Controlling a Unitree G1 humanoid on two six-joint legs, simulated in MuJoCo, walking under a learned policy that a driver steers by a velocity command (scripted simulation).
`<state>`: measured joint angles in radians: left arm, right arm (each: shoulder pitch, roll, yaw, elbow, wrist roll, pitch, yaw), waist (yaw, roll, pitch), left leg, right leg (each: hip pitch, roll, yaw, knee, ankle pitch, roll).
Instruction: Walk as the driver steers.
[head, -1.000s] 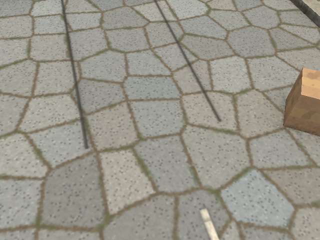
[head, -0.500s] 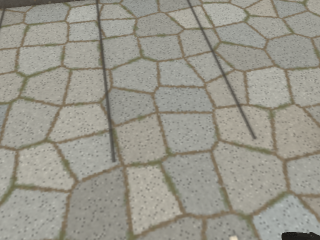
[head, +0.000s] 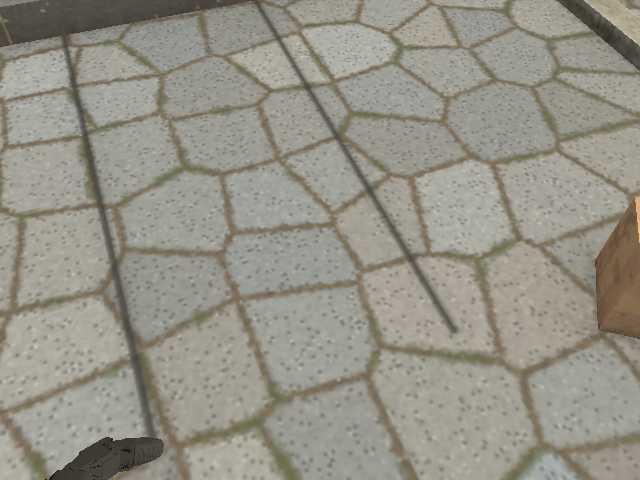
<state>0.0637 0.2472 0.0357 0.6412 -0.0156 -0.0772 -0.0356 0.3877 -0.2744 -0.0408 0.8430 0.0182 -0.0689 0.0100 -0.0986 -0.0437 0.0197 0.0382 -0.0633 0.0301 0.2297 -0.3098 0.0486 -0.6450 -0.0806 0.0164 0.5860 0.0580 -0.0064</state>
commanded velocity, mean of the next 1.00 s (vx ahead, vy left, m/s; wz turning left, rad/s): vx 0.48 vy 0.00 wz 0.42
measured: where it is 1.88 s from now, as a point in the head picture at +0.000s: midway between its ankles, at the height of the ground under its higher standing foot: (218, 384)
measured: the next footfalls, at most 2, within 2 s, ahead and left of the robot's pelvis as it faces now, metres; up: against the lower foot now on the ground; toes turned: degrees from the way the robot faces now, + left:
right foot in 0.10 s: +0.24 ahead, -0.13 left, +0.00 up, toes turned -1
left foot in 0.62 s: +0.49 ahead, +0.16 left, +0.00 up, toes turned +19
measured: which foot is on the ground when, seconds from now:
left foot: down 0.00-0.10, up 0.12-0.60, down 0.62-1.00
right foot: up 0.00-0.08, down 0.10-0.64, up 0.66-1.00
